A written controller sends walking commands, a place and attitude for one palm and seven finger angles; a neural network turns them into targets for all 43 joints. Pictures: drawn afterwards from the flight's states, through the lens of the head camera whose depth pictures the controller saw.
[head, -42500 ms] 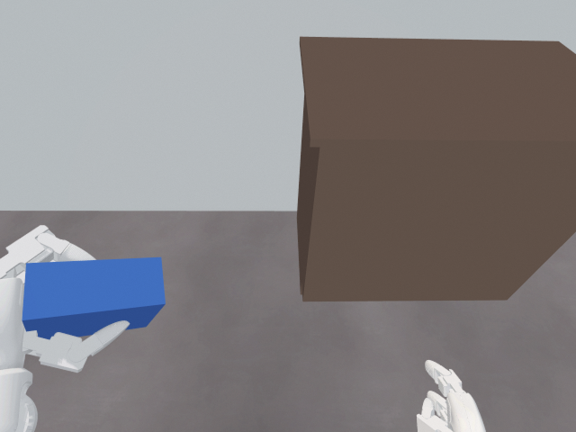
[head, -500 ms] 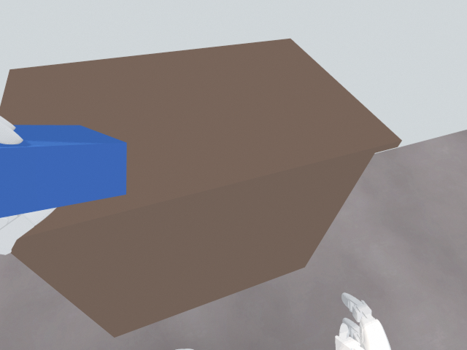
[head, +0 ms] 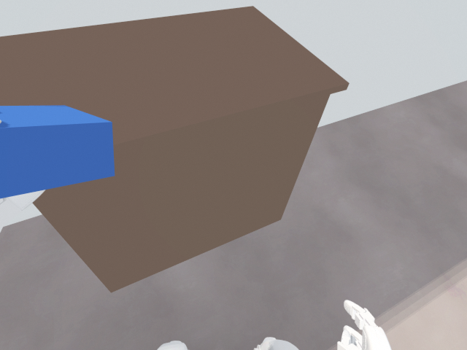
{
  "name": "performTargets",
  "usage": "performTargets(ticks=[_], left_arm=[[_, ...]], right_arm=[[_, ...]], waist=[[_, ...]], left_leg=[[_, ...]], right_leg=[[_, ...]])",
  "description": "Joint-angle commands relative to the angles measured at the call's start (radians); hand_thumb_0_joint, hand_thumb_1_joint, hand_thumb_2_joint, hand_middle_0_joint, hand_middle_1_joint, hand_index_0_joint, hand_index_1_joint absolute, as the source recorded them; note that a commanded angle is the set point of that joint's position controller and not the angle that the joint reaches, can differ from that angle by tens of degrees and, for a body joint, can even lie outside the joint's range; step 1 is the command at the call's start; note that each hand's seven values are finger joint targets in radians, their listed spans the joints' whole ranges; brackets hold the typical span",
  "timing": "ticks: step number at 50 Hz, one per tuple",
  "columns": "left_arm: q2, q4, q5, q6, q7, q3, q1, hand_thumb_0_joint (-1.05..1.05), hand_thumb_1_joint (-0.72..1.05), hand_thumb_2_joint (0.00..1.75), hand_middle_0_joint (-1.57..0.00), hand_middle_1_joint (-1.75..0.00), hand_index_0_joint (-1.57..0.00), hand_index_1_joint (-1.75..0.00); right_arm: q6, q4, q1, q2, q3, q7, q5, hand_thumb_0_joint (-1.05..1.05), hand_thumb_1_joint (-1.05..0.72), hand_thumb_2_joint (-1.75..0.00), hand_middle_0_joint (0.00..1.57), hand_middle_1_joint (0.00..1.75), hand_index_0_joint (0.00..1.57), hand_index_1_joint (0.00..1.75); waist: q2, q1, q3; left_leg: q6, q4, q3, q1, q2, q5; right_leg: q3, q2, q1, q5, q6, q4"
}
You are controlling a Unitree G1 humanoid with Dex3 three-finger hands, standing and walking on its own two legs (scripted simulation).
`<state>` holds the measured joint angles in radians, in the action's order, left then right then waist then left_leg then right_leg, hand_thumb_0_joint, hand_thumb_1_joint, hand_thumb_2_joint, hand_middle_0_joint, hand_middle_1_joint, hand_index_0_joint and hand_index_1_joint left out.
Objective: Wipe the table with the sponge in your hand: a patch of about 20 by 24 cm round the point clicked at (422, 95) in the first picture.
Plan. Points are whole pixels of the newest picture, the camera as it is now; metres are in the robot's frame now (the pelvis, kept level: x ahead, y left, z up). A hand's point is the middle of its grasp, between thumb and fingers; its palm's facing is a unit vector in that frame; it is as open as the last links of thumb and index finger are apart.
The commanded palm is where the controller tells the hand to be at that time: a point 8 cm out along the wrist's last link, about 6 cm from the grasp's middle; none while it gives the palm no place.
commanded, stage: stop stepping back and stand still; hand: left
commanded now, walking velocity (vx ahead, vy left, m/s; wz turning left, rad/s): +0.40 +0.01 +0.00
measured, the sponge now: (43, 141) +0.25 +0.21 +0.28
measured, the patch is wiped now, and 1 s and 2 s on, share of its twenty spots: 0.95 0.95 0.95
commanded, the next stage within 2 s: stand and wait in 1.76 s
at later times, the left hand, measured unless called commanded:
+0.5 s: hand out of the picture +0.11 +0.18 +0.32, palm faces +0.51 -0.83 -0.24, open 9.3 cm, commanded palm +0.04 +0.22 +0.29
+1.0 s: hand out of the picture +0.08 +0.16 +0.30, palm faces +0.56 -0.76 -0.31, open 9.3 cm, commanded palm +0.01 +0.20 +0.29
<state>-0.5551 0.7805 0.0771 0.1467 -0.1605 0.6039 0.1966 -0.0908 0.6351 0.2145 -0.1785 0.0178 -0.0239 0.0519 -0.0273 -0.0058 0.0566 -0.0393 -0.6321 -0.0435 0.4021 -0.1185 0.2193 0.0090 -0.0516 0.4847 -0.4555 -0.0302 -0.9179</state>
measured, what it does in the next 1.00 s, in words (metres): walks backwards: right foot, then left foot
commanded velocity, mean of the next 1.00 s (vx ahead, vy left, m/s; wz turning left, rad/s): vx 0.19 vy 0.08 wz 0.00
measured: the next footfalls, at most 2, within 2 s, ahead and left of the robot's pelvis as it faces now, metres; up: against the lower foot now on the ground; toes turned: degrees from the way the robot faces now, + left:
right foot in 0.06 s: +0.04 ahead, -0.12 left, +0.00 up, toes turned +0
left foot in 0.30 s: -0.05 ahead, +0.10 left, +0.00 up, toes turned -1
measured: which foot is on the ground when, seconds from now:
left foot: down 0.00-0.08, up 0.10-0.28, down 0.30-0.54, up 0.56-0.80, down 0.82-1.00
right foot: up 0.00-0.04, down 0.06-0.30, up 0.32-0.54, down 0.56-1.00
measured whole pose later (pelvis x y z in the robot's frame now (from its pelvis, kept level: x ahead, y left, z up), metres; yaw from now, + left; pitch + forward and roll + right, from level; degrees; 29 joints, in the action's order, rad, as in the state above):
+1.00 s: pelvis -0.14 -0.09 +0.00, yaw +3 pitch -2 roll +0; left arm -0.44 0.49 0.07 0.13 -0.14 0.48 0.14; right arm -0.07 0.65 0.23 -0.24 0.00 -0.05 0.05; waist 0.06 0.03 -0.04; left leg 0.01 -0.89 0.02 0.39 -0.04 0.38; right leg -0.11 -0.01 0.29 -0.29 0.07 -0.62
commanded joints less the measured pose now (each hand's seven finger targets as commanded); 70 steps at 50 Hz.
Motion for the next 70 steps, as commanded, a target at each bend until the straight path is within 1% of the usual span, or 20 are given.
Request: performTargets(ticks=[1, 3, 4, 7, 13, 14, 15, 17, 20, 26, 27, 28, 33, 38, 41, 45, 47, 53, 57, 70], left_arm=[[-0.102, -0.126, -0.008, -0.024, 0.003, -0.014, -0.182, 0.00, 0.10, 1.30, -1.20, -1.60, -1.20, -1.60], [-0.097, -0.172, -0.016, -0.030, 0.031, -0.071, -0.186, 0.00, 0.10, 1.30, -1.20, -1.60, -1.20, -1.60], [-0.125, -0.141, -0.011, -0.020, 0.039, -0.076, -0.195, 0.00, 0.10, 1.30, -1.20, -1.60, -1.20, -1.60], [-0.122, -0.078, 0.018, 0.001, 0.065, -0.047, -0.117, 0.00, 0.10, 1.30, -1.20, -1.60, -1.20, -1.60], [-0.163, 0.214, 0.021, 0.050, 0.020, 0.025, -0.033, 0.00, 0.10, 1.30, -1.20, -1.60, -1.20, -1.60], [-0.160, 0.230, 0.019, 0.050, 0.009, 0.026, -0.071, 0.00, 0.10, 1.30, -1.20, -1.60, -1.20, -1.60], [-0.149, 0.242, 0.016, 0.050, -0.005, 0.007, -0.112, 0.00, 0.10, 1.30, -1.20, -1.60, -1.20, -1.60], [-0.203, 0.086, -0.033, 0.047, 0.002, 0.046, -0.296, 0.00, 0.10, 1.30, -1.20, -1.60, -1.20, -1.60], [-0.162, -0.047, -0.036, 0.014, -0.003, -0.028, -0.308, 0.00, 0.10, 1.30, -1.20, -1.60, -1.20, -1.60], [-0.044, -0.179, 0.001, -0.014, 0.041, -0.099, -0.107, 0.00, 0.10, 1.30, -1.20, -1.60, -1.20, -1.60], [-0.063, -0.165, -0.007, -0.014, 0.053, -0.101, -0.077, 0.00, 0.10, 1.30, -1.20, -1.60, -1.20, -1.60], [-0.108, -0.092, -0.008, -0.001, 0.061, -0.091, -0.113, 0.00, 0.10, 1.30, -1.20, -1.60, -1.20, -1.60], [-0.176, 0.157, 0.013, 0.070, 0.055, 0.048, -0.065, 0.00, 0.10, 1.30, -1.20, -1.60, -1.20, -1.60], [-0.137, 0.162, 0.007, 0.069, -0.013, 0.010, -0.016, 0.00, 0.10, 1.30, -1.20, -1.60, -1.20, -1.60], [-0.103, 0.032, 0.003, 0.052, -0.035, -0.007, -0.112, 0.00, 0.10, 1.30, -1.20, -1.60, -1.20, -1.60], [-0.105, -0.168, -0.014, 0.006, -0.016, -0.036, -0.184, 0.00, 0.10, 1.30, -1.20, -1.60, -1.20, -1.60], [-0.104, -0.205, -0.008, 0.003, 0.009, -0.054, -0.136, 0.00, 0.10, 1.30, -1.20, -1.60, -1.20, -1.60], [-0.101, 0.092, 0.011, 0.081, 0.023, -0.010, -0.031, 0.00, 0.10, 1.30, -1.20, -1.60, -1.20, -1.60], [-0.111, 0.240, 0.014, 0.102, -0.020, 0.019, 0.030, 0.00, 0.10, 1.30, -1.20, -1.60, -1.20, -1.60], [-0.063, -0.040, 0.008, 0.036, 0.006, -0.025, -0.034, 0.00, 0.10, 1.30, -1.20, -1.60, -1.20, -1.60]], right_arm=[[-0.039, -0.189, -0.104, -0.194, 0.027, -0.022, 0.009, 0.00, -0.90, -0.90, 0.20, 0.30, 0.20, 0.30], [-0.011, -0.199, -0.109, -0.171, 0.020, -0.016, 0.012, 0.00, -0.90, -0.90, 0.20, 0.30, 0.20, 0.30], [-0.005, -0.208, -0.130, -0.162, 0.020, -0.015, 0.017, 0.00, -0.90, -0.90, 0.20, 0.30, 0.20, 0.30], [0.015, -0.175, -0.154, -0.155, 0.016, -0.005, 0.014, 0.00, -0.90, -0.90, 0.20, 0.30, 0.20, 0.30], [-0.009, -0.182, -0.125, -0.142, -0.010, -0.032, -0.009, 0.00, -0.90, -0.90, 0.20, 0.30, 0.20, 0.30], [-0.029, -0.185, -0.099, -0.172, -0.009, -0.039, -0.015, 0.00, -0.90, -0.90, 0.20, 0.30, 0.20, 0.30], [-0.046, -0.208, -0.108, -0.205, 0.001, -0.042, -0.025, 0.00, -0.90, -0.90, 0.20, 0.30, 0.20, 0.30], [-0.100, -0.175, -0.105, -0.192, 0.024, -0.026, -0.011, 0.00, -0.90, -0.90, 0.20, 0.30, 0.20, 0.30], [-0.092, -0.146, -0.055, -0.141, 0.002, -0.013, 0.009, 0.00, -0.90, -0.90, 0.20, 0.30, 0.20, 0.30], [-0.040, -0.204, -0.106, -0.173, -0.008, -0.037, -0.011, 0.00, -0.90, -0.90, 0.20, 0.30, 0.20, 0.30], [-0.028, -0.204, -0.097, -0.156, -0.002, -0.030, -0.008, 0.00, -0.90, -0.90, 0.20, 0.30, 0.20, 0.30], [-0.020, -0.211, -0.108, -0.166, 0.016, -0.025, 0.000, 0.00, -0.90, -0.90, 0.20, 0.30, 0.20, 0.30], [-0.005, -0.183, -0.126, -0.148, 0.022, -0.011, -0.011, 0.00, -0.90, -0.90, 0.20, 0.30, 0.20, 0.30], [-0.056, -0.159, -0.099, -0.131, 0.010, -0.056, -0.023, 0.00, -0.90, -0.90, 0.20, 0.30, 0.20, 0.30], [-0.071, -0.153, -0.082, -0.180, 0.013, -0.065, -0.017, 0.00, -0.90, -0.90, 0.20, 0.30, 0.20, 0.30], [-0.045, -0.154, -0.083, -0.174, 0.015, -0.052, -0.001, 0.00, -0.90, -0.90, 0.20, 0.30, 0.20, 0.30], [-0.024, -0.166, -0.090, -0.158, 0.025, -0.039, -0.002, 0.00, -0.90, -0.90, 0.20, 0.30, 0.20, 0.30], [-0.032, -0.183, -0.149, -0.126, 0.005, -0.016, -0.016, 0.00, -0.90, -0.90, 0.20, 0.30, 0.20, 0.30], [-0.060, -0.185, -0.161, -0.156, 0.021, -0.032, -0.031, 0.00, -0.90, -0.90, 0.20, 0.30, 0.20, 0.30], [-0.017, -0.184, -0.174, -0.153, 0.009, -0.024, -0.008, 0.00, -0.90, -0.90, 0.20, 0.30, 0.20, 0.30]], waist=[[0.262, 0.018, -0.128], [-0.061, 0.016, -0.097], [-0.276, 0.021, -0.100], [-0.248, 0.034, -0.049], [0.046, 0.034, -0.208], [0.235, 0.039, -0.251], [0.555, 0.043, -0.199], [0.323, 0.001, -0.190], [0.323, 0.033, -0.134], [0.144, -0.023, -0.120], [-0.113, -0.020, -0.131], [-0.319, -0.003, -0.143], [-0.051, 0.036, -0.089], [0.037, 0.032, -0.211], [0.359, 0.019, -0.168], [0.135, 0.003, -0.079], [-0.292, 0.011, -0.047], [-0.050, 0.020, -0.139], [0.183, 0.000, -0.227], [0.063, 0.019, -0.163]], left_leg=[[0.085, 0.162, 0.112, 0.152, -0.084, 0.483], [0.046, -0.265, -0.021, 0.195, 0.085, 0.457], [0.042, -0.663, 0.013, 0.173, 0.129, 0.310], [0.042, -0.760, 0.107, 0.119, 0.058, 0.122], [0.107, 0.050, -0.011, -0.193, 0.058, 0.289], [0.132, 0.218, 0.058, -0.162, 0.022, 0.363], [0.195, 0.436, 0.390, -0.098, -0.132, 0.581], [0.254, 0.435, 0.371, 0.003, -0.199, 0.312], [0.240, 0.382, 0.368, -0.118, -0.153, 0.438], [0.113, 0.005, 0.088, 0.234, 0.019, 0.466], [0.090, -0.364, -0.021, 0.316, 0.111, 0.369], [0.069, -0.670, 0.034, 0.392, 0.128, 0.318], [0.072, -0.465, 0.115, 0.146, -0.006, 0.067], [0.098, 0.109, -0.046, -0.256, 0.082, 0.196], [0.198, 0.359, 0.298, -0.205, -0.127, 0.441], [0.123, 0.150, 0.123, 0.105, 0.000, 0.398], [0.061, -0.365, 0.027, 0.232, 0.118, 0.249], [0.074, -0.019, 0.045, -0.044, 0.043, 0.081], [0.112, 0.204, 0.163, -0.254, -0.035, -0.150], [0.071, 0.165, 0.119, -0.171, 0.007, -0.187]], right_leg=[[-0.101, 0.000, -0.326, 0.133, 0.020, 0.328], [-0.009, 0.104, -0.263, 0.163, 0.084, 0.535], [0.257, 0.298, -0.118, 0.136, 0.160, 0.690], [0.276, 0.311, 0.111, -0.120, 0.151, 0.736], [0.040, 0.227, 0.101, -0.212, 0.095, 0.480], [-0.062, 0.133, 0.017, -0.125, 0.071, 0.230], [-0.136, -0.018, 0.095, -0.115, 0.026, -0.158], [0.014, 0.041, 0.144, 0.010, 0.024, -0.485], [0.012, 0.086, 0.286, 0.055, 0.023, -0.316], [-0.132, 0.021, -0.437, 0.121, 0.054, 0.483], [0.043, 0.154, -0.474, 0.166, 0.107, 0.571], [0.400, 0.372, -0.410, 0.130, 0.164, 0.711], [0.256, 0.375, -0.030, -0.147, 0.176, 0.741], [0.125, 0.278, -0.041, -0.208, 0.129, 0.559], [-0.085, 0.048, -0.026, -0.067, 0.031, 0.192], [-0.017, 0.079, -0.300, 0.100, 0.043, 0.449], [0.443, 0.368, -0.319, 0.108, 0.132, 0.733], [0.147, 0.314, -0.310, 0.454, 0.137, 0.569], [0.054, 0.139, -0.266, 0.335, 0.042, 0.444], [0.032, 0.128, -0.328, 0.448, 0.039, 0.515]])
